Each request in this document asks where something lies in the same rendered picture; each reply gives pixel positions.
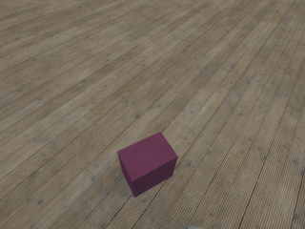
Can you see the carton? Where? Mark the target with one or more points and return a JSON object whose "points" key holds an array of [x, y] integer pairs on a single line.
{"points": [[147, 163]]}

